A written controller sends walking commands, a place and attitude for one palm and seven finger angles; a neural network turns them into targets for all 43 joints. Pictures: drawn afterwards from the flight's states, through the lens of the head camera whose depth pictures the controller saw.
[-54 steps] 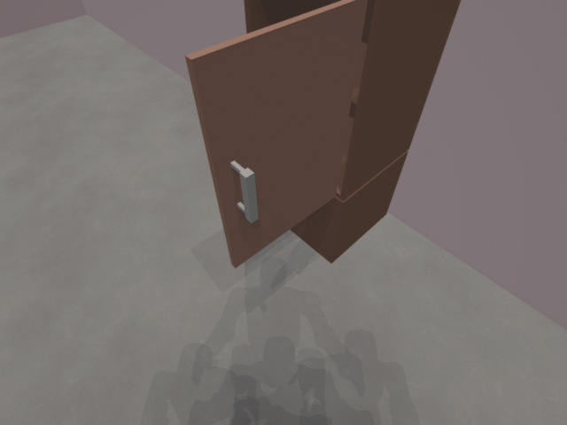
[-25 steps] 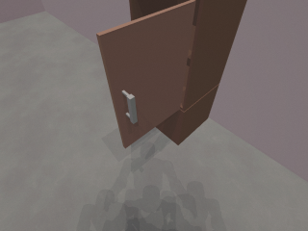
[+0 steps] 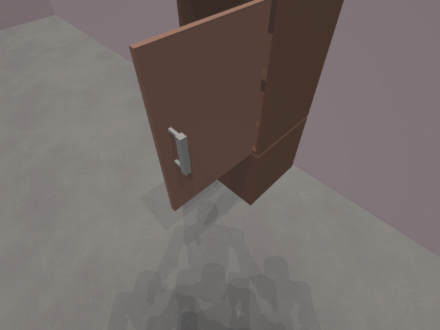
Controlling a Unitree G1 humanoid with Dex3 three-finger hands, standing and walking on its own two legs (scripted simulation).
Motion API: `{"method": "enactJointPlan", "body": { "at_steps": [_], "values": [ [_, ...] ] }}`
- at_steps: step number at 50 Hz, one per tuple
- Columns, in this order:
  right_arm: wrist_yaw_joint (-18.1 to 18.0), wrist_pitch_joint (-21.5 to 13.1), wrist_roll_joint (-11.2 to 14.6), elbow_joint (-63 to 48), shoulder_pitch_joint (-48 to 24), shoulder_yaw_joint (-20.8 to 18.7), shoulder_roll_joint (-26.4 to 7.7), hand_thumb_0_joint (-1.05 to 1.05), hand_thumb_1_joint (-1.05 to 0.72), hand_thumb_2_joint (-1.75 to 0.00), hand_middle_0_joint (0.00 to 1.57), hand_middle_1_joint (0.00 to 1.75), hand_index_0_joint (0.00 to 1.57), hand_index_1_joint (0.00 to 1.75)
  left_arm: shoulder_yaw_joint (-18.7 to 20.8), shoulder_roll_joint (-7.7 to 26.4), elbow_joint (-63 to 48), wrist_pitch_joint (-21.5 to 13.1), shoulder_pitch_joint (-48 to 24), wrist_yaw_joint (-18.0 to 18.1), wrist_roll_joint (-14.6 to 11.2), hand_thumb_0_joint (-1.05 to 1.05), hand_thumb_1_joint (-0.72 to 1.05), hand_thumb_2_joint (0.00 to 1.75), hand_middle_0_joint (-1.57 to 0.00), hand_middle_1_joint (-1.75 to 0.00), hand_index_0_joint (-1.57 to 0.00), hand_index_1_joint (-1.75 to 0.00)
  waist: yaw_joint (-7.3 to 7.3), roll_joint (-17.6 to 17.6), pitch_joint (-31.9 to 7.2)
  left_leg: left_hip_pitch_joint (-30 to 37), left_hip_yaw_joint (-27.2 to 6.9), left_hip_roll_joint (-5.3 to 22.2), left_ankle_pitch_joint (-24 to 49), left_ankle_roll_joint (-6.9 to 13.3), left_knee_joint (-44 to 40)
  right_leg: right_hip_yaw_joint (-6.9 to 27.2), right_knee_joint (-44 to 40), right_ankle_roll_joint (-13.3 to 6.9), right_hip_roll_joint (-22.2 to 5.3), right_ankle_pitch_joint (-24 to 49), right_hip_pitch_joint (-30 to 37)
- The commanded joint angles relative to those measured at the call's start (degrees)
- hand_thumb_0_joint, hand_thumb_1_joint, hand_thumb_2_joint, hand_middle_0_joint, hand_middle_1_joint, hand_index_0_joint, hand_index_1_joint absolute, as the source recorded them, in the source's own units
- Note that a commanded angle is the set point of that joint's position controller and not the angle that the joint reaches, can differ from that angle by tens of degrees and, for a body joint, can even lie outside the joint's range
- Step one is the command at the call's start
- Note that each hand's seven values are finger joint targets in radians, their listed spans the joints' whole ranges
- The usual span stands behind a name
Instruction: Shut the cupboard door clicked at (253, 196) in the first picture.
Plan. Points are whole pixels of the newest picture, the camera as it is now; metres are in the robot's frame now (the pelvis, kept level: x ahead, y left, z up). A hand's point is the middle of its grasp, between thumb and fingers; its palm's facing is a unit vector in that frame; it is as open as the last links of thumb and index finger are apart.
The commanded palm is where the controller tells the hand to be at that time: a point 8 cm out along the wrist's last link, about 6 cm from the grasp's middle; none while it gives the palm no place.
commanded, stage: walk to a spot facing it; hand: left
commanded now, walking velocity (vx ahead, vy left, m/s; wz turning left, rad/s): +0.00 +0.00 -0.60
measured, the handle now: (179, 151) +0.56 +0.15 -0.06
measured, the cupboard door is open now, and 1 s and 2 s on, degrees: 88 88 88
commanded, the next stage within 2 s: none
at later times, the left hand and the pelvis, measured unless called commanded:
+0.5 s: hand out of the picture +0.06 +0.16 -0.17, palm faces -0.17 -0.94 -0.30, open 7.3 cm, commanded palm none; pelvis -0.03 -0.03 -0.01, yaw -14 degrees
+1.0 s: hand (160, 323) +0.17 +0.14 -0.17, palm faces -0.45 -0.86 -0.25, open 7.4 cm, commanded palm none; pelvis -0.02 -0.01 -0.01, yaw -32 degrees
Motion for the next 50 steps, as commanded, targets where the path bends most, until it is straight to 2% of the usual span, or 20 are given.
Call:
{"method": "enactJointPlan", "body": {
  "at_steps": [1,6,9,11,14,15,16,17,20,23,32,36,38,39,40,41,43,45,48,50],
  "values": [
    [-0.66,0.27,-0.03,-3.48,4.37,-2.08,-6.37,0.0,-0.9,-0.9,0.2,0.3,0.2,0.3,2.96,7.82,-4.26,0.97,1.57,0.07,0.53,0.0,0.9,0.9,-0.2,-0.3,-0.2,-0.3,-0.8,-1.29,-0.67,-0.03,-0.89,5.96,5.61,1.38,3.12,9.94,0.95,-0.38,-8.62,17.03,-5.92],
    [-0.9,0.49,-0.18,-7.16,3.71,-3.65,-7.84,0.0,-0.9,-0.9,0.2,0.3,0.2,0.3,4.02,7.08,-8.32,2.05,0.65,-0.89,0.97,0.0,0.9,0.9,-0.2,-0.3,-0.2,-0.3,-0.85,1.81,-0.14,-1.06,-2.98,9.59,-0.7,3.37,2.54,11.06,7.25,-0.14,-5.34,9.47,-13.2],
    [-0.97,-0.13,-0.48,-8.62,3.64,-4.6,-9.95,0.0,-0.9,-0.9,0.2,0.3,0.2,0.3,4.27,5.23,-10.37,2.6,0.68,-1.68,1.09,0.0,0.9,0.9,-0.2,-0.3,-0.2,-0.3,-0.33,10.27,-0.97,-2.69,-9.55,18.39,-0.56,8.36,-3.81,5.45,22.44,1.34,-1.43,-4.49,-15.83],
    [-0.92,-0.6,-0.78,-9.68,3.14,-4.63,-9.96,0.0,-0.9,-0.9,0.2,0.3,0.2,0.3,4.61,4.16,-11.96,3.04,-0.24,-2.05,1.14,0.0,0.9,0.9,-0.2,-0.3,-0.2,-0.3,-0.11,10.57,-2.11,-2.54,-10.32,22.55,6.07,11.6,-4.54,3.99,30.88,1.85,-3.13,-17.03,-16.51],
    [-0.84,-0.42,-0.8,-11.34,-1.14,-4.73,-10.28,0.0,-0.9,-0.9,0.2,0.3,0.2,0.3,5.18,3.93,-10.8,2.32,6.32,-2.45,1.2,0.0,0.9,0.9,-0.2,-0.3,-0.2,-0.3,3.97,3.67,-2.72,-7.59,-0.57,16.35,11.38,6.23,8.76,2.13,13.95,1.97,-3.65,-4.77,-6.11],
    [-0.67,0.11,-0.04,-12.45,-1.8,-4.7,-8.06,0.0,-0.9,-0.9,0.2,0.3,0.2,0.3,6.01,8.17,-10.25,1.67,8.67,-1.96,1.73,0.0,0.9,0.9,-0.2,-0.3,-0.2,-0.3,4.73,-9.78,-1.98,-14.08,4.89,8.05,-0.95,1.46,21.65,13.78,1.26,-0.01,-9.62,9.56,-2.44],
    [-0.01,0.36,0.38,-14.9,-3.13,-4.15,-4.44,0.0,-0.9,-0.9,0.2,0.3,0.2,0.3,6.97,13.71,-10.53,1.14,9.42,-0.99,1.86,0.0,0.9,0.9,-0.2,-0.3,-0.2,-0.3,4.97,-21.13,-0.71,-24.27,5.42,-0.3,-23.2,-1.62,36.06,31.74,-4.09,-6.12,-22.67,25.01,-1.27],
    [-0.16,1.13,0.42,-14.58,-3.95,-4.31,-5.82,0.0,-0.9,-0.9,0.2,0.3,0.2,0.3,6.79,13.13,-10.95,1.28,9.87,-0.43,1.08,0.0,0.9,0.9,-0.2,-0.3,-0.2,-0.3,5.13,-12.45,-0.89,-24.24,-3.24,1.05,-23.21,-1.03,43.3,32.75,-3.94,-10.14,-22.62,20.22,-3.88],
    [0.15,1.03,0.22,-14.13,-3.92,-4.14,-4.54,0.0,-0.9,-0.9,0.2,0.3,0.2,0.3,5.87,9.22,-13.24,0.85,2.99,0.22,1.1,0.0,0.9,0.9,-0.2,-0.3,-0.2,-0.3,1.25,-6.62,-1.64,-25.98,-6.18,1.91,-13.72,-1.7,46.09,26.9,-0.56,-9.42,-16.67,20.88,-3.25],
    [0.16,1.14,0.47,-14.34,-4.15,-3.93,-3.53,0.0,-0.9,-0.9,0.2,0.3,0.2,0.3,5.92,9.19,-13.46,0.64,4.31,0.32,1.09,0.0,0.9,0.9,-0.2,-0.3,-0.2,-0.3,1.61,-5.44,-6.0,-23.24,-5.13,0.7,-12.05,-2.28,40.81,24.47,1.05,-8.06,-14.01,25.62,0.81],
    [-0.2,0.48,1.08,-17.69,-8.42,-3.84,-4.05,0.0,-0.9,-0.9,0.2,0.3,0.2,0.3,6.59,10.7,-14.28,1.3,5.91,-0.13,1.54,0.0,0.9,0.9,-0.2,-0.3,-0.2,-0.3,3.01,-8.22,-6.02,-19.81,-6.04,-2.14,-13.76,-1.74,27.65,31.05,1.63,-8.37,-11.82,27.03,2.14],
    [-0.35,-0.07,1.49,-17.87,-5.4,-3.78,-4.29,0.0,-0.9,-0.9,0.2,0.3,0.2,0.3,6.66,10.71,-15.3,1.54,3.24,-0.17,1.56,0.0,0.9,0.9,-0.2,-0.3,-0.2,-0.3,1.13,-8.57,-6.95,-12.19,-6.95,-2.92,-11.0,-0.96,15.9,33.0,3.47,-6.46,-10.07,25.89,-2.47],
    [-0.8,-0.85,1.41,-16.19,0.56,-3.93,-5.87,0.0,-0.9,-0.9,0.2,0.3,0.2,0.3,6.24,9.81,-16.2,1.69,0.26,-0.31,0.88,0.0,0.9,0.9,-0.2,-0.3,-0.2,-0.3,-2.0,-5.97,-8.88,3.32,-7.34,-0.44,-1.73,0.05,1.88,29.1,7.38,-2.01,-6.34,18.43,-12.47],
    [-1.15,-1.46,0.63,-16.22,1.82,-4.55,-10.61,0.0,-0.9,-0.9,0.2,0.3,0.2,0.3,5.67,6.68,-17.36,1.78,1.0,-0.79,0.31,0.0,0.9,0.9,-0.2,-0.3,-0.2,-0.3,-2.33,7.03,-8.69,11.63,-19.56,11.6,-1.87,4.0,-4.58,21.75,14.4,1.33,1.09,0.64,-24.68],
    [-1.23,-1.34,-0.23,-17.22,2.46,-5.13,-14.37,0.0,-0.9,-0.9,0.2,0.3,0.2,0.3,5.2,6.07,-19.19,1.56,-0.43,-1.76,0.46,0.0,0.9,0.9,-0.2,-0.3,-0.2,-0.3,-2.17,17.53,-5.59,9.02,-30.9,25.33,5.81,11.16,-7.35,9.88,29.09,4.64,3.74,-22.05,-30.48],
    [-1.33,-0.96,-0.29,-18.89,0.61,-4.89,-14.34,0.0,-0.9,-0.9,0.2,0.3,0.2,0.3,5.66,7.89,-20.83,1.19,-1.48,-2.35,1.21,0.0,0.9,0.9,-0.2,-0.3,-0.2,-0.3,-1.28,9.83,-2.77,-1.11,-30.22,28.43,6.64,14.94,-5.95,7.88,38.62,6.05,-0.49,-21.34,-28.27],
    [-0.94,-1.37,-1.08,-18.86,-1.47,-3.68,-10.77,0.0,-0.9,-0.9,0.2,0.3,0.2,0.3,6.08,7.13,-18.73,1.99,-1.5,-2.86,1.42,0.0,0.9,0.9,-0.2,-0.3,-0.2,-0.3,0.66,12.06,-2.27,-3.5,-18.28,19.5,18.23,11.86,-2.73,7.0,46.61,6.42,-1.43,-16.72,-27.54],
    [-0.9,-1.21,-1.19,-19.47,-2.73,-3.54,-9.79,0.0,-0.9,-0.9,0.2,0.3,0.2,0.3,5.43,5.94,-18.88,2.47,-1.98,-3.62,0.94,0.0,0.9,0.9,-0.2,-0.3,-0.2,-0.3,1.23,11.79,-2.45,-2.79,-8.31,15.02,24.34,9.19,0.64,3.99,41.44,6.59,-3.02,-15.11,-25.23],
    [-0.56,-0.94,-1.17,-18.25,1.33,-4.42,-11.99,0.0,-0.9,-0.9,0.2,0.3,0.2,0.3,4.43,4.71,-19.37,2.15,-3.23,-4.1,0.89,0.0,0.9,0.9,-0.2,-0.3,-0.2,-0.3,-0.81,11.55,-5.24,0.1,-3.63,14.04,28.73,7.19,5.54,-1.75,26.57,5.72,-1.42,-13.0,-17.63],
    [-0.21,-0.51,-0.8,-17.86,1.68,-4.87,-13.08,0.0,-0.9,-0.9,0.2,0.3,0.2,0.3,4.54,5.25,-18.59,1.76,-1.67,-4.23,0.76,0.0,0.9,0.9,-0.2,-0.3,-0.2,-0.3,-0.08,11.24,-5.11,-2.41,-2.6,13.93,24.94,5.53,8.86,-3.24,18.68,4.76,-0.41,-7.75,-11.3]
  ]
}}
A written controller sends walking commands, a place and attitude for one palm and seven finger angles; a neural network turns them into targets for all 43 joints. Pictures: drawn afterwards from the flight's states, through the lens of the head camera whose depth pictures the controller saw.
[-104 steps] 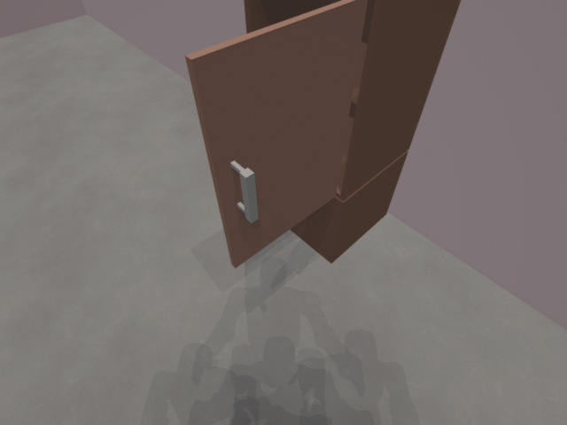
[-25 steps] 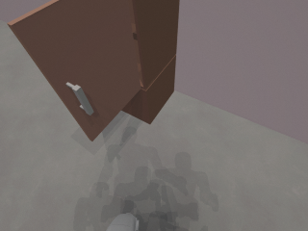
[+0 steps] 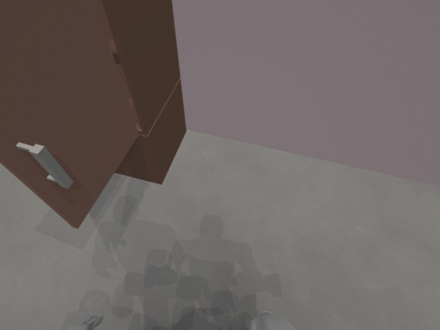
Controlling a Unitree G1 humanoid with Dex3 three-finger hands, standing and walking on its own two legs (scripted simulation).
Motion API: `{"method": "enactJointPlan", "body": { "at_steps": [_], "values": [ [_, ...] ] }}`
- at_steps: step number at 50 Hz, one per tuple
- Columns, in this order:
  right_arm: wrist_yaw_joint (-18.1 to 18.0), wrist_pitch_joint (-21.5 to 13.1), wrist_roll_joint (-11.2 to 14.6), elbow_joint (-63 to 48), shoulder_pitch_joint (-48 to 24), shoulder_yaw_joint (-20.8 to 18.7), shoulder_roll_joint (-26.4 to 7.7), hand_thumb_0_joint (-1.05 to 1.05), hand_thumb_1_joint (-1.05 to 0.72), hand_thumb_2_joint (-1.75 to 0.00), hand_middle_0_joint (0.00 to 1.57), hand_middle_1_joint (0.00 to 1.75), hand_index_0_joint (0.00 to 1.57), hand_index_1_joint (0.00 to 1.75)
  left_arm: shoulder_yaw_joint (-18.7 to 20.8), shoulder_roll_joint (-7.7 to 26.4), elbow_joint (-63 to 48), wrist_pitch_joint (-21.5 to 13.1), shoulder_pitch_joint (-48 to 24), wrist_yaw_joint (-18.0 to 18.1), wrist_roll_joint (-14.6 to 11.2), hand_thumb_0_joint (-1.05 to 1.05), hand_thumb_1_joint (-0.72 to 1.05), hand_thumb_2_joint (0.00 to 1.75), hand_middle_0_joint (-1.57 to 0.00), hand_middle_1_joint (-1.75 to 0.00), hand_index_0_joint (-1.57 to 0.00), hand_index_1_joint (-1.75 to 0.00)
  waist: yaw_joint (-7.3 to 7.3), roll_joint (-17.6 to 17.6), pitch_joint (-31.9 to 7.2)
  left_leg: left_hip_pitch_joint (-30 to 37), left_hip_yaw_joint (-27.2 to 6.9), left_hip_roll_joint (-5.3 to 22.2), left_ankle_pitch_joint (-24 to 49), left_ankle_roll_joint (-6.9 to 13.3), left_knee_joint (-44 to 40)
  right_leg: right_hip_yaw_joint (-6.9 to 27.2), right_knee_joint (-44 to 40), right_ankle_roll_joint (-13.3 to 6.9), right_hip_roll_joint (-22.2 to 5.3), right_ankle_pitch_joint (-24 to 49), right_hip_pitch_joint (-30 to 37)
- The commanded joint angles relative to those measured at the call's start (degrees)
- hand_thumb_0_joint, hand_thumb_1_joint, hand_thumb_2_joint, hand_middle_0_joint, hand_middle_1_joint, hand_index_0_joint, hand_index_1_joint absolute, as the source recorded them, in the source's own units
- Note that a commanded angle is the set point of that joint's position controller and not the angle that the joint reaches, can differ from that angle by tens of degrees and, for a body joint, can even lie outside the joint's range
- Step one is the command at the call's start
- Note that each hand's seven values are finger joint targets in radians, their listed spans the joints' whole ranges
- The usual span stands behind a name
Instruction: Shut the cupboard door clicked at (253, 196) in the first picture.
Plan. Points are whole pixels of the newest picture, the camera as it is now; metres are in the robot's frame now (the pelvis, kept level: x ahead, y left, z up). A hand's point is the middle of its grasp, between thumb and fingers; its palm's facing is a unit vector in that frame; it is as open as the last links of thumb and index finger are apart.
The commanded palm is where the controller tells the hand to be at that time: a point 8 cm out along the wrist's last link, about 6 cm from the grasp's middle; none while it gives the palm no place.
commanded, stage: walk to a spot facing it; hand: left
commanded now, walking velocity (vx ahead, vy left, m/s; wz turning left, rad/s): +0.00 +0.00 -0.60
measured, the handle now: (45, 166) +0.41 +0.44 -0.05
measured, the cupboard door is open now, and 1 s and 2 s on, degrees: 88 88 88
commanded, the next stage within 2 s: turn to face it in 1.54 s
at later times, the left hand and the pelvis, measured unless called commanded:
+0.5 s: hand (177, 282) +0.22 +0.11 -0.15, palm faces -0.35 -0.92 -0.16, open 7.4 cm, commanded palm none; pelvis +0.04 -0.03 +0.01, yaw -19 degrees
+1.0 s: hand (225, 254) +0.30 +0.01 -0.18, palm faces -0.50 -0.84 -0.19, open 7.3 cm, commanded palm none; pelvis +0.18 -0.14 -0.01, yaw -34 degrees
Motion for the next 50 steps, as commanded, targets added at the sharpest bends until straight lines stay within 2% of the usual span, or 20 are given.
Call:
{"method": "enactJointPlan", "body": {
  "at_steps": [1,2,3,4,13,14,15,16,17,19,22,28,30,31,32,33,37,47,49,50],
  "values": [
    [0.13,-0.94,0.49,-3.87,1.76,-3.8,-13.74,0.0,-0.9,-0.9,0.2,0.3,0.2,0.3,0.42,3.3,-3.24,-1.78,2.6,-0.57,-0.05,0.0,0.9,0.9,-0.2,-0.3,-0.2,-0.3,-0.88,10.51,-8.27,-0.76,1.66,8.86,27.3,5.8,3.08,-5.07,-17.91,-1.24,1.71,11.39,14.45],
    [0.37,-0.85,0.87,-4.48,1.18,-3.76,-12.44,0.0,-0.9,-0.9,0.2,0.3,0.2,0.3,1.09,6.48,-2.18,-2.18,6.32,-0.23,0.09,0.0,0.9,0.9,-0.2,-0.3,-0.2,-0.3,0.95,4.12,-9.41,-7.57,4.0,6.27,17.63,3.03,10.92,0.48,-23.76,-3.1,-2.37,22.98,22.89],
    [0.7,-0.87,1.58,-6.67,0.81,-2.56,-7.19,0.0,-0.9,-0.9,0.2,0.3,0.2,0.3,2.6,13.85,-1.39,-2.72,9.29,0.89,0.74,0.0,0.9,0.9,-0.2,-0.3,-0.2,-0.3,2.09,-18.47,-11.02,-21.59,9.37,-2.58,-10.73,-0.83,26.54,24.94,-29.72,-9.97,-18.97,42.2,31.13],
    [0.18,-0.44,1.88,-7.63,-1.96,-2.23,-9.03,0.0,-0.9,-0.9,0.2,0.3,0.2,0.3,2.53,15.75,-0.7,-2.55,12.48,1.71,-0.09,0.0,0.9,0.9,-0.2,-0.3,-0.2,-0.3,5.02,-17.55,-11.89,-21.1,0.78,-2.01,-21.12,-0.23,34.28,28.81,-30.45,-16.35,-24.29,45.3,26.02],
    [1.25,-1.01,1.11,-1.55,9.54,-1.83,-5.69,0.0,-0.9,-0.9,0.2,0.3,0.2,0.3,1.24,9.57,-4.22,-1.25,-4.07,1.77,0.63,0.0,0.9,0.9,-0.2,-0.3,-0.2,-0.3,-5.32,-8.51,-8.08,3.96,4.17,-5.19,-3.93,0.63,5.46,21.58,-31.27,-10.75,-8.8,-7.76,-0.98],
    [0.91,-1.6,0.92,-0.26,13.96,-2.11,-7.41,0.0,-0.9,-0.9,0.2,0.3,0.2,0.3,0.73,7.68,-4.98,-1.08,-5.56,1.33,0.33,0.0,0.9,0.9,-0.2,-0.3,-0.2,-0.3,-7.64,-3.41,-7.47,12.27,1.82,-3.32,-5.87,1.71,-3.75,18.92,-26.69,-8.14,-5.29,-13.58,-9.37],
    [0.38,-2.33,-0.23,0.77,18.43,-3.19,-12.76,0.0,-0.9,-0.9,0.2,0.3,0.2,0.3,-0.29,3.08,-6.91,-0.86,-6.45,0.74,-0.09,0.0,0.9,0.9,-0.2,-0.3,-0.2,-0.3,-9.55,14.13,-5.76,15.64,-17.41,10.5,-24.09,6.41,-16.11,10.13,-8.71,-4.41,3.21,-14.35,-19.46],
    [-0.37,-3.18,-0.33,0.07,19.46,-3.65,-16.75,0.0,-0.9,-0.9,0.2,0.3,0.2,0.3,-0.35,3.1,-9.68,-1.64,-10.11,0.18,-0.03,0.0,0.9,0.9,-0.2,-0.3,-0.2,-0.3,-9.55,18.18,-3.86,10.29,-34.05,25.0,-31.03,12.68,-24.73,3.62,4.71,-2.27,1.54,-9.03,-21.3],
    [-0.16,-3.63,-0.42,-0.73,16.27,-3.65,-17.19,0.0,-0.9,-0.9,0.2,0.3,0.2,0.3,0.59,4.25,-9.77,-2.3,-11.71,-0.95,0.59,0.0,0.9,0.9,-0.2,-0.3,-0.2,-0.3,-7.84,8.09,-2.94,4.47,-34.41,25.18,-28.27,15.4,-25.46,6.26,11.83,-2.34,-2.08,-3.79,-18.44],
    [0.39,-4.36,-0.36,-1.78,10.25,-2.28,-12.64,0.0,-0.9,-0.9,0.2,0.3,0.2,0.3,0.73,2.65,-6.62,-2.44,-8.73,-1.76,1.05,0.0,0.9,0.9,-0.2,-0.3,-0.2,-0.3,-3.8,6.84,-0.92,1.69,-18.45,16.93,-16.11,10.88,-22.09,3.64,16.4,-1.52,-3.88,4.26,-16.25],
    [0.24,-4.97,-0.15,0.15,12.95,-1.4,-9.29,0.0,-0.9,-0.9,0.2,0.3,0.2,0.3,-0.58,-0.35,-5.51,-2.27,-8.43,-2.59,0.82,0.0,0.9,0.9,-0.2,-0.3,-0.2,-0.3,-4.21,10.91,-3.22,7.23,-1.51,11.28,4.42,8.14,-17.32,-0.74,9.3,-0.81,-4.14,8.38,-13.21],
    [1.03,-4.54,-0.43,2.38,17.49,-2.24,-10.61,0.0,-0.9,-0.9,0.2,0.3,0.2,0.3,-1.22,-1.13,-5.8,-3.06,-12.15,-2.53,0.51,0.0,0.9,0.9,-0.2,-0.3,-0.2,-0.3,-6.02,10.8,-4.41,6.0,6.81,13.63,13.43,7.19,-11.84,-7.1,-11.86,-2.4,-1.61,4.65,2.25],
    [1.29,-4.34,0.2,1.9,14.98,-2.26,-10.98,0.0,-0.9,-0.9,0.2,0.3,0.2,0.3,-0.28,1.38,-2.1,-3.77,-1.53,-2.03,0.6,0.0,0.9,0.9,-0.2,-0.3,-0.2,-0.3,-0.28,6.05,-8.51,-0.5,11.32,10.42,20.33,4.59,3.1,-8.92,-20.69,-4.62,1.71,9.29,20.57],
    [2.1,-4.56,1.25,0.22,12.3,-1.8,-8.61,0.0,-0.9,-0.9,0.2,0.3,0.2,0.3,1.15,7.16,1.15,-4.58,9.3,-1.11,0.82,0.0,0.9,0.9,-0.2,-0.3,-0.2,-0.3,4.91,-4.59,-13.79,-15.79,15.71,6.61,15.64,1.97,19.46,4.34,-25.09,-9.16,-7.52,4.91,40.02],
    [2.16,-4.74,2.06,-3.89,6.47,-0.81,-4.41,0.0,-0.9,-0.9,0.2,0.3,0.2,0.3,3.27,14.97,3.75,-4.75,18.41,0.04,0.05,0.0,0.9,0.9,-0.2,-0.3,-0.2,-0.3,8.27,-20.73,-16.83,-32.09,12.89,-1.36,-19.02,-0.45,37.59,31.41,-32.56,-15.93,-24.78,14.86,47.04],
    [1.7,-4.58,1.62,-4.51,2.43,-1.44,-6.85,0.0,-0.9,-0.9,0.2,0.3,0.2,0.3,3.04,15.02,3.66,-4.47,16.83,0.95,-0.81,0.0,0.9,0.9,-0.2,-0.3,-0.2,-0.3,7.77,-12.66,-12.85,-36.17,2.23,1.4,-16.99,0.02,43.54,32.76,-34.41,-19.11,-25.97,15.06,40.79],
    [2.22,-3.03,0.51,-0.21,5.14,-2.15,-4.45,0.0,-0.9,-0.9,0.2,0.3,0.2,0.3,0.6,5.97,-0.11,-5.43,1.08,2.13,0.47,0.0,0.9,0.9,-0.2,-0.3,-0.2,-0.3,-2.45,-9.37,-4.56,-21.62,0.56,3.75,-4.19,-0.59,33.09,15.37,-37.58,-14.05,-16.17,13.12,13.67],
    [2.48,-5.26,0.59,1.61,9.42,-2.83,-5.29,0.0,-0.9,-0.9,0.2,0.3,0.2,0.3,0.66,3.97,2.91,-6.03,2.74,1.2,0.03,0.0,0.9,0.9,-0.2,-0.3,-0.2,-0.3,-6.54,-0.64,-5.27,7.49,3.4,-2.13,5.59,1.48,-1.39,10.6,-27.08,-10.15,-7.99,7.21,4.26],
    [1.36,-5.62,-1.17,4.62,22.9,-4.88,-15.05,0.0,-0.9,-0.9,0.2,0.3,0.2,0.3,-0.71,-1.85,1.0,-6.09,4.22,0.48,-0.5,0.0,0.9,0.9,-0.2,-0.3,-0.2,-0.3,-10.94,20.65,-11.84,22.2,-29.97,21.42,-13.81,11.64,-16.65,-1.31,7.99,-4.71,3.78,-7.25,-12.74],
    [1.17,-4.9,-0.72,3.97,21.92,-4.46,-14.34,0.0,-0.9,-0.9,0.2,0.3,0.2,0.3,-0.5,-0.01,-0.52,-6.56,0.51,0.2,0.07,0.0,0.9,0.9,-0.2,-0.3,-0.2,-0.3,-10.53,10.87,-8.82,16.62,-34.97,24.32,-18.66,15.71,-19.45,3.54,16.82,-5.35,-0.43,-5.81,-15.95]
  ]
}}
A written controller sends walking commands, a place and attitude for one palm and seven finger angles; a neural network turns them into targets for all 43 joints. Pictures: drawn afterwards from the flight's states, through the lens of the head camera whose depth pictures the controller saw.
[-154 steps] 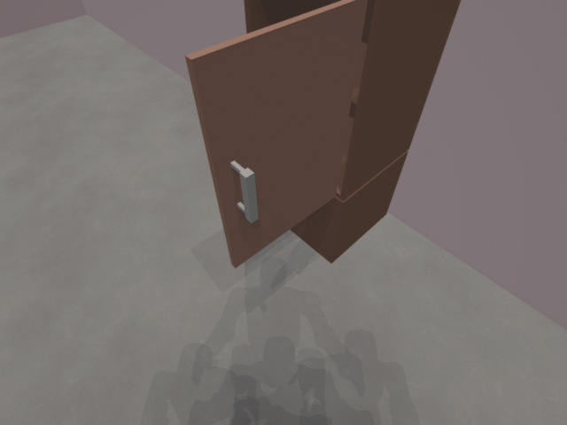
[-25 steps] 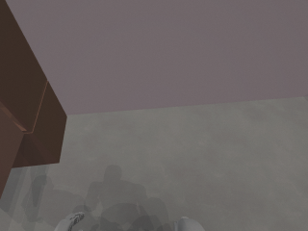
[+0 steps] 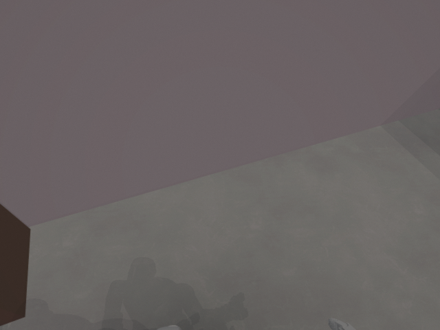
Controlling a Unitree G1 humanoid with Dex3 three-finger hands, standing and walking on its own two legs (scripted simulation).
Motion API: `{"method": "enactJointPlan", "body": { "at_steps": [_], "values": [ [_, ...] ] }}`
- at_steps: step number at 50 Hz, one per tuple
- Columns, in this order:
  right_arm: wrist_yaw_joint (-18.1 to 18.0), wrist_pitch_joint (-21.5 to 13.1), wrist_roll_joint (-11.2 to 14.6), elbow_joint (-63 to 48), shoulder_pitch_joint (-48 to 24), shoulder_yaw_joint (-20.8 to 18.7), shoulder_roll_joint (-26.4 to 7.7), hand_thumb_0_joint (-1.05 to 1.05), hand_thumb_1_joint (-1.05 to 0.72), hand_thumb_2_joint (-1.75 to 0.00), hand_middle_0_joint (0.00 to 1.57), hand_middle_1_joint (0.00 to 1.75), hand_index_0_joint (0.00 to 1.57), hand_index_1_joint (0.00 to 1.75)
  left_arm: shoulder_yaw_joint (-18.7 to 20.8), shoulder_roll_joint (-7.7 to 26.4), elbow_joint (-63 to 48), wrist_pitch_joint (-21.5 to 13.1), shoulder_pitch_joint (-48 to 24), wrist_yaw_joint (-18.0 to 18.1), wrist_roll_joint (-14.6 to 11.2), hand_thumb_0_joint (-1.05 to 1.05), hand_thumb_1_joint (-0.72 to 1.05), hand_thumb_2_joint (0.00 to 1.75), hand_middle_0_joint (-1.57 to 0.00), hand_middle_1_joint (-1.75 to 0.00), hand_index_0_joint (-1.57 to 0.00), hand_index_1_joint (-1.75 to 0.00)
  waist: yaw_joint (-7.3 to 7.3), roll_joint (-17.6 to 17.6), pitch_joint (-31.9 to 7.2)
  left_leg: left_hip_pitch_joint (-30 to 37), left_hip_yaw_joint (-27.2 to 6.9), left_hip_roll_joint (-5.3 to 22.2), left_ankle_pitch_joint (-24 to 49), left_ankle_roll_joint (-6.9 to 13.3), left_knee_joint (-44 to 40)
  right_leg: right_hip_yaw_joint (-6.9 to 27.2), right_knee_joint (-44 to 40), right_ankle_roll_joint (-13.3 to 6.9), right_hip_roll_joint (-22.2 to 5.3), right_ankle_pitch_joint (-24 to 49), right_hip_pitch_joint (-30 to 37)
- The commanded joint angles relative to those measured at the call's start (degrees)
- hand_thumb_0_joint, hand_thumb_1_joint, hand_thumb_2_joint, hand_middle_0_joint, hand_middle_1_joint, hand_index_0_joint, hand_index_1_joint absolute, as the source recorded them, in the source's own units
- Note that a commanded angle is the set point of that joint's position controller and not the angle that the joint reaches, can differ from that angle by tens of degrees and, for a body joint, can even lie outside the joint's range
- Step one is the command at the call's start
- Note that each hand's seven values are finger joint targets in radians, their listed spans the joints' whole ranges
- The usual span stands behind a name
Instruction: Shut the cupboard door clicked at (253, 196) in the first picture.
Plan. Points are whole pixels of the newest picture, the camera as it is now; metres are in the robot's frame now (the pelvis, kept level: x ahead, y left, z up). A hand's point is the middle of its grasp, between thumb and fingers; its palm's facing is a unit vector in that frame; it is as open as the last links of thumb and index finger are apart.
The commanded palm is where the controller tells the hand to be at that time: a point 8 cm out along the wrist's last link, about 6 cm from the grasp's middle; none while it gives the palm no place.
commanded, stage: walk to a spot facing it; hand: left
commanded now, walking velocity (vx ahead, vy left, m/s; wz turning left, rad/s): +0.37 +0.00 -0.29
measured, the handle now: out of the picture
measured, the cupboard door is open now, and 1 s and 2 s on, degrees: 88 88 88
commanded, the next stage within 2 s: turn to face it in 0.54 s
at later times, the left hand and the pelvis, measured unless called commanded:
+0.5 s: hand (175, 276) +0.25 +0.12 -0.16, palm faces -0.04 -0.98 -0.18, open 7.3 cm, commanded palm none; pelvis +0.22 -0.06 +0.02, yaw -4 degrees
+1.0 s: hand (198, 190) +0.48 +0.09 -0.14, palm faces +0.14 -0.96 -0.23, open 7.3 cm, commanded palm none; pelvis +0.40 -0.11 +0.01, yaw +8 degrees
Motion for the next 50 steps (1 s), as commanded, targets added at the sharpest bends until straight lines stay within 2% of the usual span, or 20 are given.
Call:
{"method": "enactJointPlan", "body": {
  "at_steps": [1,6,11,12,13,14,16,20,26,28,30,31,34,37,41,42,43,45,47,50],
  "values": [
    [-1.36,0.34,-0.74,2.34,18.89,-2.99,-13.3,0.0,-0.9,-0.9,0.2,0.3,0.2,0.3,0.98,4.47,-8.09,-2.46,-9.14,-0.39,0.65,0.0,0.9,0.9,-0.2,-0.3,-0.2,-0.3,-6.84,9.72,-2.67,20.92,-33.78,23.6,-23.61,12.14,-21.32,1.28,35.52,-0.65,-4.72,-2.5,-32.37],
    [-1.4,-0.9,-0.4,2.51,11.02,-1.56,-8.33,0.0,-0.9,-0.9,0.2,0.3,0.2,0.3,0.29,1.3,-6.44,-1.14,-8.27,-1.81,0.65,0.0,0.9,0.9,-0.2,-0.3,-0.2,-0.3,-1.82,9.61,-1.34,12.95,-4.82,13.32,0.83,6.47,-19.79,-2.83,14.57,1.47,-8.25,5.44,-20.35],
    [-0.42,0.95,0.16,4.1,8.84,-1.91,-8.58,0.0,-0.9,-0.9,0.2,0.3,0.2,0.3,1.09,3.98,-2.7,-1.38,0.03,-1.44,0.7,0.0,0.9,0.9,-0.2,-0.3,-0.2,-0.3,2.37,2.34,-2.72,2.01,2.29,8.42,-14.33,3.0,-9.72,-8.58,-6.2,1.2,-2.89,10.71,5.01],
    [-0.13,1.06,0.66,3.43,7.14,-1.53,-6.98,0.0,-0.9,-0.9,0.2,0.3,0.2,0.3,2.11,7.68,-0.89,-1.69,6.17,-0.9,0.91,0.0,0.9,0.9,-0.2,-0.3,-0.2,-0.3,5.96,-4.52,-3.12,-5.82,6.8,3.96,-17.41,0.82,1.4,-0.34,-11.07,-1.01,-8.45,1.8,13.02],
    [0.43,1.03,1.31,1.48,5.28,-0.53,-2.91,0.0,-0.9,-0.9,0.2,0.3,0.2,0.3,3.64,14.29,0.74,-2.04,12.0,-0.02,0.95,0.0,0.9,0.9,-0.2,-0.3,-0.2,-0.3,8.77,-21.52,-3.66,-18.69,9.78,-2.7,-22.52,-1.07,18.38,23.05,-22.22,-7.46,-21.83,-9.95,19.86],
    [0.59,0.93,0.94,-0.64,0.41,-0.74,-4.05,0.0,-0.9,-0.9,0.2,0.3,0.2,0.3,3.59,15.12,0.83,-1.57,13.52,0.53,0.13,0.0,0.9,0.9,-0.2,-0.3,-0.2,-0.3,10.03,-16.72,-1.96,-21.87,2.17,-0.97,-24.59,-0.07,29.39,31.4,-29.57,-11.61,-26.75,-12.85,17.14],
    [0.17,0.28,0.78,1.11,-0.15,-1.52,-5.09,0.0,-0.9,-0.9,0.2,0.3,0.2,0.3,2.41,9.87,0.33,-2.05,7.3,1.87,0.35,0.0,0.9,0.9,-0.2,-0.3,-0.2,-0.3,5.4,-15.65,0.0,-23.77,-3.47,3.66,-14.73,-0.09,34.7,24.06,-26.03,-11.21,-24.66,1.58,14.19],
    [0.75,1.32,0.76,4.42,3.22,-0.77,-0.73,0.0,-0.9,-0.9,0.2,0.3,0.2,0.3,1.03,6.24,0.03,-3.64,1.82,1.87,0.57,0.0,0.9,0.9,-0.2,-0.3,-0.2,-0.3,0.3,-5.9,0.04,-10.72,-0.69,3.95,-8.12,-1.41,19.27,6.44,-24.95,-8.59,-19.99,21.45,4.28],
    [1.21,0.39,0.83,4.44,3.2,-0.57,-0.79,0.0,-0.9,-0.9,0.2,0.3,0.2,0.3,1.03,7.01,2.98,-3.84,2.53,1.69,0.11,0.0,0.9,0.9,-0.2,-0.3,-0.2,-0.3,-0.6,-4.81,-0.25,-0.67,4.42,-0.79,1.48,0.1,-0.12,-0.14,-19.94,-5.36,-16.24,28.66,8.14],
    [0.34,-0.28,0.4,7.86,13.6,-1.34,-4.43,0.0,-0.9,-0.9,0.2,0.3,0.2,0.3,0.84,5.89,2.52,-3.51,0.93,1.76,-0.27,0.0,0.9,0.9,-0.2,-0.3,-0.2,-0.3,-5.74,1.11,-4.52,16.5,2.95,-1.03,5.77,2.2,-5.29,-4.72,-4.95,-2.59,-12.65,33.79,1.54],
    [-1.18,0.11,-0.27,10.29,25.8,-3.27,-13.73,0.0,-0.9,-0.9,0.2,0.3,0.2,0.3,-0.26,2.14,-0.37,-3.21,2.61,1.29,-0.62,0.0,0.9,0.9,-0.2,-0.3,-0.2,-0.3,-8.27,19.23,-13.18,33.95,-29.64,21.86,8.43,13.78,-14.08,-7.06,27.37,1.15,-1.14,-7.97,-19.73],
    [-1.07,0.94,-0.05,9.53,23.79,-3.25,-13.61,0.0,-0.9,-0.9,0.2,0.3,0.2,0.3,-0.49,2.64,-2.39,-3.04,-1.73,1.56,0.1,0.0,0.9,0.9,-0.2,-0.3,-0.2,-0.3,-8.09,9.96,-7.42,24.51,-29.95,23.02,-0.52,15.19,-15.83,-3.09,34.28,0.15,-2.97,-8.96,-22.1],
    [-1.63,0.3,0.35,6.8,12.0,-1.2,-6.29,0.0,-0.9,-0.9,0.2,0.3,0.2,0.3,-0.2,1.5,-2.04,-2.24,-4.95,0.86,0.51,0.0,0.9,0.9,-0.2,-0.3,-0.2,-0.3,-2.28,11.28,2.51,7.01,-20.24,15.92,0.18,11.31,-19.91,-0.65,30.94,2.07,-9.12,0.69,-22.78],
    [-1.93,0.25,0.37,5.9,7.74,-1.06,-6.21,0.0,-0.9,-0.9,0.2,0.3,0.2,0.3,-0.97,-0.87,-0.79,-0.9,-1.27,0.85,0.29,0.0,0.9,0.9,-0.2,-0.3,-0.2,-0.3,0.3,8.34,-3.03,3.35,-9.25,9.99,12.01,9.5,-15.96,-4.24,11.25,3.58,-7.48,1.95,-8.91],
    [-1.48,2.6,1.03,3.97,3.32,-1.88,-7.67,0.0,-0.9,-0.9,0.2,0.3,0.2,0.3,0.25,2.09,-0.56,-0.68,2.69,1.4,0.29,0.0,0.9,0.9,-0.2,-0.3,-0.2,-0.3,2.96,3.47,-3.1,-4.99,-9.4,4.77,-2.27,5.81,-8.67,-6.89,-6.54,4.83,-4.79,11.95,4.98],
    [-1.12,3.09,1.3,2.9,2.48,-1.66,-5.43,0.0,-0.9,-0.9,0.2,0.3,0.2,0.3,1.1,5.85,-0.96,-0.89,3.83,1.89,0.64,0.0,0.9,0.9,-0.2,-0.3,-0.2,-0.3,3.96,-4.58,-2.54,-10.95,-5.19,-0.45,-10.42,2.57,-1.57,1.01,-14.86,3.39,-11.9,8.21,8.82],
    [-0.49,3.56,1.31,1.27,2.28,-1.27,-2.56,0.0,-0.9,-0.9,0.2,0.3,0.2,0.3,2.26,11.51,-1.9,-0.76,4.42,2.34,0.92,0.0,0.9,0.9,-0.2,-0.3,-0.2,-0.3,4.72,-18.63,-2.12,-14.86,1.57,-5.83,-19.07,-0.71,11.41,16.01,-24.14,-1.86,-26.29,5.54,8.11],
    [-0.31,4.36,0.99,0.61,-0.62,-2.2,-3.47,0.0,-0.9,-0.9,0.2,0.3,0.2,0.3,2.11,11.03,-3.73,-0.8,1.14,2.82,0.62,0.0,0.9,0.9,-0.2,-0.3,-0.2,-0.3,3.7,-15.91,-0.56,-15.57,-3.27,-2.77,-20.86,-0.8,31.48,18.52,-25.17,-7.21,-29.82,14.13,3.1],
    [0.05,4.87,1.16,2.02,0.71,-1.93,-2.7,0.0,-0.9,-0.9,0.2,0.3,0.2,0.3,1.18,7.65,-4.86,-0.69,-2.76,3.31,0.54,0.0,0.9,0.9,-0.2,-0.3,-0.2,-0.3,1.33,-11.96,0.02,-14.14,-3.02,-0.19,-16.02,-1.62,34.28,4.53,-20.55,-5.54,-25.81,29.49,2.83],
    [0.63,5.2,1.25,1.74,0.82,-1.03,-0.93,0.0,-0.9,-0.9,0.2,0.3,0.2,0.3,1.12,7.49,-4.99,-1.08,-2.58,3.25,0.61,0.0,0.9,0.9,-0.2,-0.3,-0.2,-0.3,0.84,-9.81,-2.34,-9.83,0.9,-1.22,-13.76,-2.5,22.88,-5.5,-15.9,-3.6,-22.72,45.69,6.59]
  ]
}}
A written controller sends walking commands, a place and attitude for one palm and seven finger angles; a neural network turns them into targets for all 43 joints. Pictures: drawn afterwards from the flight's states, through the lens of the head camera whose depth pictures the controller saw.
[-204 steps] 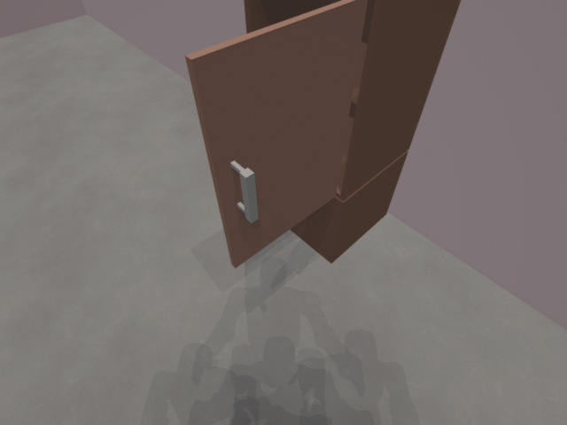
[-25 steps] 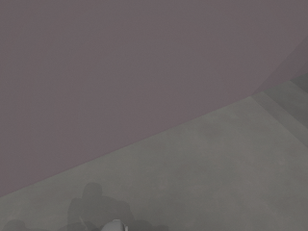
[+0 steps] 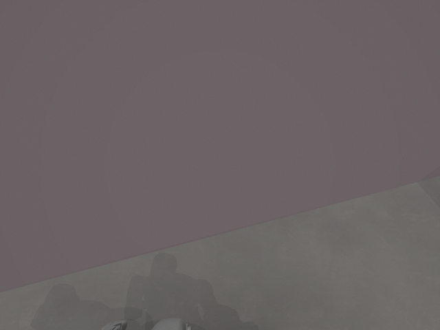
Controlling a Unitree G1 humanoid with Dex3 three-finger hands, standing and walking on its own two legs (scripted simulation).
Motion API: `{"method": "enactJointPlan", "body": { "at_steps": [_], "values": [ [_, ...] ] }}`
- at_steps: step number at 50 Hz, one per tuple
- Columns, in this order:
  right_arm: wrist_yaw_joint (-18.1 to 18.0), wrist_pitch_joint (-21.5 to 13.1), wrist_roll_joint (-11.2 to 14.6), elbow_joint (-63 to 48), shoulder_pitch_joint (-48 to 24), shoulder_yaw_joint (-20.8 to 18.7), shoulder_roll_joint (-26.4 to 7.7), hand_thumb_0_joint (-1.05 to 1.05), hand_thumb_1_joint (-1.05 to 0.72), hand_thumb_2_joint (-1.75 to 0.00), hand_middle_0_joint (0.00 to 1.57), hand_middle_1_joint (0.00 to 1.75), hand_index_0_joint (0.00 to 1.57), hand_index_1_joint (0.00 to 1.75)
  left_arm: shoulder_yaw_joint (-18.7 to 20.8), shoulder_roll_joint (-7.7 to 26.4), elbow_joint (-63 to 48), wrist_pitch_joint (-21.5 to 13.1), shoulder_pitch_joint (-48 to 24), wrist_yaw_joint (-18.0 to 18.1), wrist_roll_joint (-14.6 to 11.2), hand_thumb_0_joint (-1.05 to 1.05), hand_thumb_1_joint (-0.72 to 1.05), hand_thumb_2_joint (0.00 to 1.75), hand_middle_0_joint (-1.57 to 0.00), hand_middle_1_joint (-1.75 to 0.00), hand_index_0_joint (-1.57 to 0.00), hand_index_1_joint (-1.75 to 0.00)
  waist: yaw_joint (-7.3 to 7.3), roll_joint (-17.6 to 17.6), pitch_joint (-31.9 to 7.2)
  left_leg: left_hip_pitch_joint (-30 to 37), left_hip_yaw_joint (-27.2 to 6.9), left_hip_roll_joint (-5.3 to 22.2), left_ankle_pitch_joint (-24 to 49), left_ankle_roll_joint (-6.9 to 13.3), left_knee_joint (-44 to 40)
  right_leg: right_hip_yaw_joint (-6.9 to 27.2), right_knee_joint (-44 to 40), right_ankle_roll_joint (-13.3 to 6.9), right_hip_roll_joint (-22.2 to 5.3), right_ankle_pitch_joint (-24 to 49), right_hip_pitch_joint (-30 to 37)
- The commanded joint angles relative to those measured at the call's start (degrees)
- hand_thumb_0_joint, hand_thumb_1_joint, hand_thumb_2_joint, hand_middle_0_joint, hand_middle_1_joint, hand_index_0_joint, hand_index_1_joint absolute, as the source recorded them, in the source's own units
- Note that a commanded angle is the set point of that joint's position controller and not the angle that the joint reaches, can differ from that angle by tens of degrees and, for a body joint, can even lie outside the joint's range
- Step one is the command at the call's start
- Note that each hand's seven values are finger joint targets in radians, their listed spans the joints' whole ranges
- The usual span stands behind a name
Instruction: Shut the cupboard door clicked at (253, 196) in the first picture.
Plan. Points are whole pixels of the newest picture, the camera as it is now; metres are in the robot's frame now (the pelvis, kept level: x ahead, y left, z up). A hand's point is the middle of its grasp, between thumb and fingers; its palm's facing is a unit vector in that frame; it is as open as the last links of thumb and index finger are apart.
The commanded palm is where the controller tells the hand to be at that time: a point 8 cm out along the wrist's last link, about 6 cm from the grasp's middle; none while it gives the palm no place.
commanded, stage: turn to face it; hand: left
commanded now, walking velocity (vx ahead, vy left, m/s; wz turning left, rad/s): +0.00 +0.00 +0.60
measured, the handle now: out of the picture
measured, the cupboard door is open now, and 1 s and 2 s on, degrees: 88 88 88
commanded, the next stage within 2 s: none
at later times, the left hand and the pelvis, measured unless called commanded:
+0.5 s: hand out of the picture +0.10 +0.21 -0.16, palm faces +0.31 -0.91 -0.29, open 7.3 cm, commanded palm none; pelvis +0.07 -0.03 -0.01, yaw +18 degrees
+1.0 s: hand out of the picture +0.05 +0.17 -0.17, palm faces +0.60 -0.76 -0.25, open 7.4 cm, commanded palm none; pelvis +0.11 -0.05 +0.00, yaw +36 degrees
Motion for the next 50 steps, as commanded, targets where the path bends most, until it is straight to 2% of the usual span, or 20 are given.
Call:
{"method": "enactJointPlan", "body": {
  "at_steps": [1,4,7,8,9,10,11,16,23,24,25,26,28,31,36,39,41,42,46,50],
  "values": [
    [1.0,-2.01,0.26,-7.1,-5.05,0.51,-1.24,0.0,-0.9,-0.9,0.2,0.3,0.2,0.3,2.57,9.62,-1.32,-0.3,5.9,0.77,0.24,0.0,0.9,0.9,-0.2,-0.3,-0.2,-0.3,2.94,-8.87,-2.71,-4.01,2.85,1.26,2.2,-0.94,-8.66,3.99,-10.12,-4.66,-13.59,40.79,10.91],
    [1.24,-2.2,0.26,-9.05,-7.2,0.89,-1.72,0.0,-0.9,-0.9,0.2,0.3,0.2,0.3,3.13,11.64,-1.65,-0.14,6.83,0.72,0.26,0.0,0.9,0.9,-0.2,-0.3,-0.2,-0.3,3.82,-10.02,-4.5,-1.28,5.49,-0.51,4.66,-0.32,-17.98,2.24,-6.17,-4.05,-13.66,47.22,14.7],
    [1.13,-2.33,-0.12,-9.63,-3.59,0.29,-5.17,0.0,-0.9,-0.9,0.2,0.3,0.2,0.3,3.34,12.99,-3.06,0.07,4.91,0.42,-0.35,0.0,0.9,0.9,-0.2,-0.3,-0.2,-0.3,0.62,-9.01,-7.41,9.82,6.83,-2.25,14.86,1.12,-28.63,-1.3,2.26,-1.23,-12.41,46.98,11.26],
    [1.01,-2.59,-0.48,-8.96,0.37,-0.56,-8.1,0.0,-0.9,-0.9,0.2,0.3,0.2,0.3,3.29,12.78,-3.9,0.24,3.9,0.27,-0.66,0.0,0.9,0.9,-0.2,-0.3,-0.2,-0.3,-1.81,-4.43,-10.23,20.15,4.68,0.39,26.29,2.59,-32.72,-2.0,10.31,0.83,-11.66,39.95,4.84],
    [0.73,-3.0,-1.06,-8.84,4.71,-2.22,-14.94,0.0,-0.9,-0.9,0.2,0.3,0.2,0.3,2.78,9.75,-6.16,0.68,3.29,-0.07,-1.23,0.0,0.9,0.9,-0.2,-0.3,-0.2,-0.3,-4.2,12.21,-13.52,31.98,-15.97,15.69,49.47,10.64,-33.72,-3.22,23.91,5.1,-3.79,6.27,-11.71],
    [0.32,-2.51,-0.39,-8.02,8.03,-2.96,-18.9,0.0,-0.9,-0.9,0.2,0.3,0.2,0.3,1.89,8.45,-8.72,1.19,0.43,0.26,-0.82,0.0,0.9,0.9,-0.2,-0.3,-0.2,-0.3,-5.4,16.2,-14.51,31.19,-26.03,25.47,59.48,18.05,-36.05,3.86,34.42,5.43,0.53,-21.98,-17.49],
    [-0.32,-2.49,-0.17,-8.43,6.78,-2.97,-18.61,0.0,-0.9,-0.9,0.2,0.3,0.2,0.3,1.85,9.11,-10.0,2.19,-2.88,0.62,-0.43,0.0,0.9,0.9,-0.2,-0.3,-0.2,-0.3,-4.92,8.97,-11.63,27.75,-25.78,25.21,50.6,18.48,-36.47,8.67,37.35,5.47,-0.42,-19.31,-21.03],
    [-0.85,-2.62,-0.51,-12.21,-6.53,-1.67,-14.52,0.0,-0.9,-0.9,0.2,0.3,0.2,0.3,2.65,8.55,-6.49,3.57,1.22,-0.79,-0.3,0.0,0.9,0.9,-0.2,-0.3,-0.2,-0.3,1.38,10.93,-4.64,12.3,-13.77,11.9,25.21,10.39,-40.63,8.77,29.05,5.49,1.04,-6.53,-14.11],
    [-0.19,-1.22,-0.4,-14.02,-9.81,-2.94,-15.11,0.0,-0.9,-0.9,0.2,0.3,0.2,0.3,2.69,8.99,-6.7,2.47,6.8,-0.61,-0.47,0.0,0.9,0.9,-0.2,-0.3,-0.2,-0.3,3.65,9.31,-5.67,3.53,-16.46,7.44,15.35,7.95,-35.05,4.98,-0.69,4.62,5.74,0.96,4.25],
    [-0.01,-1.15,0.12,-14.88,-10.26,-2.71,-12.78,0.0,-0.9,-0.9,0.2,0.3,0.2,0.3,3.27,11.82,-6.65,1.81,9.52,-0.21,-0.08,0.0,0.9,0.9,-0.2,-0.3,-0.2,-0.3,5.1,2.08,-6.0,-1.01,-13.18,3.12,10.83,5.05,-27.54,10.05,-10.79,3.46,0.63,1.58,9.47],
    [0.43,-1.24,0.52,-16.24,-9.34,-2.06,-8.05,0.0,-0.9,-0.9,0.2,0.3,0.2,0.3,4.35,17.71,-7.04,1.21,9.93,0.35,0.82,0.0,0.9,0.9,-0.2,-0.3,-0.2,-0.3,5.26,-16.38,-5.61,-10.56,-3.38,-5.52,-2.79,0.02,-12.43,29.45,-18.6,-2.65,-16.35,3.96,12.79],
    [0.71,-1.15,0.15,-17.07,-10.5,-2.27,-9.57,0.0,-0.9,-0.9,0.2,0.3,0.2,0.3,3.87,19.07,-8.24,1.42,8.12,0.54,0.44,0.0,0.9,0.9,-0.2,-0.3,-0.2,-0.3,5.41,-15.34,-4.66,-7.81,-5.1,-3.81,-9.14,0.2,1.21,31.05,-19.31,-7.89,-23.57,9.62,5.06],
    [0.77,-0.62,0.04,-15.2,-10.21,-2.18,-8.59,0.0,-0.9,-0.9,0.2,0.3,0.2,0.3,3.1,14.32,-8.65,1.01,3.38,1.0,0.25,0.0,0.9,0.9,-0.2,-0.3,-0.2,-0.3,2.31,-14.13,-3.46,-9.15,-6.06,-0.64,-3.39,-0.19,11.84,22.28,-13.66,-7.92,-16.83,22.13,4.66],
    [1.54,-0.48,0.47,-14.16,-10.37,-1.03,-6.59,0.0,-0.9,-0.9,0.2,0.3,0.2,0.3,2.55,12.26,-8.45,0.94,3.11,0.99,0.31,0.0,0.9,0.9,-0.2,-0.3,-0.2,-0.3,2.19,-13.0,-4.4,-4.94,-1.45,-0.33,-0.69,-1.44,0.24,9.36,-9.32,-4.99,-11.82,37.44,9.11],
    [1.75,-1.18,0.67,-14.35,-12.6,0.08,-5.2,0.0,-0.9,-0.9,0.2,0.3,0.2,0.3,3.44,14.92,-6.1,0.99,7.73,0.86,0.31,0.0,0.9,0.9,-0.2,-0.3,-0.2,-0.3,4.53,-11.24,-6.15,1.4,3.55,-2.15,1.79,-0.64,-18.78,6.41,-4.47,-4.45,-13.42,45.18,15.35],
    [1.43,-1.82,0.15,-12.44,-4.87,-0.75,-8.61,0.0,-0.9,-0.9,0.2,0.3,0.2,0.3,3.95,15.02,-6.79,1.24,4.91,0.45,-0.62,0.0,0.9,0.9,-0.2,-0.3,-0.2,-0.3,-0.2,-7.02,-9.31,16.55,3.06,-1.61,16.84,1.2,-34.3,1.49,6.76,-0.09,-12.32,37.67,7.72],
    [0.8,-2.06,-0.27,-11.2,3.25,-3.44,-19.04,0.0,-0.9,-0.9,0.2,0.3,0.2,0.3,1.91,8.86,-10.78,1.81,1.22,-0.05,-0.99,0.0,0.9,0.9,-0.2,-0.3,-0.2,-0.3,-4.41,19.82,-11.89,32.22,-26.53,22.76,57.35,15.13,-36.95,2.29,30.35,6.25,-0.72,-19.68,-19.18],
    [0.15,-1.89,-0.1,-9.88,4.96,-3.33,-18.78,0.0,-0.9,-0.9,0.2,0.3,0.2,0.3,2.13,10.37,-11.66,2.67,-2.01,0.31,-0.38,0.0,0.9,0.9,-0.2,-0.3,-0.2,-0.3,-4.87,11.03,-11.38,29.74,-25.24,23.12,53.31,17.09,-36.12,8.29,34.37,5.65,-0.87,-19.17,-21.19],
    [-1.09,-2.37,-0.43,-12.3,-5.13,-2.03,-14.25,0.0,-0.9,-0.9,0.2,0.3,0.2,0.3,2.63,9.16,-8.06,3.5,-0.59,-0.33,-0.52,0.0,0.9,0.9,-0.2,-0.3,-0.2,-0.3,0.53,10.79,-5.83,18.02,-16.09,12.59,36.54,11.58,-38.51,10.24,32.17,5.87,0.07,-7.51,-17.16],
    [-0.69,-2.08,-0.71,-12.29,-5.95,-2.3,-14.68,0.0,-0.9,-0.9,0.2,0.3,0.2,0.3,2.43,8.51,-8.24,3.64,-0.88,-0.56,-0.69,0.0,0.9,0.9,-0.2,-0.3,-0.2,-0.3,0.67,10.14,-4.41,12.99,-16.11,10.71,27.48,10.85,-39.65,8.23,19.4,5.31,2.62,-7.41,-9.99]
  ]
}}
